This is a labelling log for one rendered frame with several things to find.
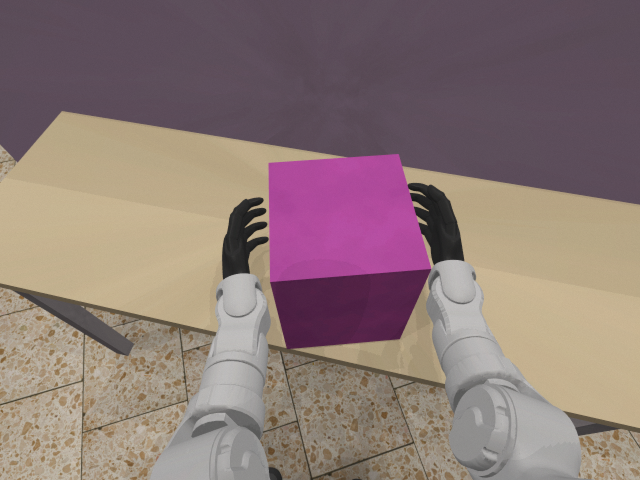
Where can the carton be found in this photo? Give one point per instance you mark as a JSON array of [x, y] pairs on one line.
[[347, 257]]

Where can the right robot hand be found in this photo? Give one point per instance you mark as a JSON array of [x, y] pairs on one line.
[[441, 232]]

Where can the robot left forearm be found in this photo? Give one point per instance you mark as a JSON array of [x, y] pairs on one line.
[[234, 376]]

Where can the table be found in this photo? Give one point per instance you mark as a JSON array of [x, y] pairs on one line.
[[130, 219]]

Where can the robot right forearm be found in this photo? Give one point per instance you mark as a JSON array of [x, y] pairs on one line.
[[467, 350]]

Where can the left robot upper arm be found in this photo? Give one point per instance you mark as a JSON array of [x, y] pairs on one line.
[[228, 453]]

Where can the left robot hand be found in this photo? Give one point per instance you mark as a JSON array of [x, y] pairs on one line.
[[236, 249]]

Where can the right robot upper arm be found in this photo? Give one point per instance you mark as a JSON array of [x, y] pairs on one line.
[[500, 434]]

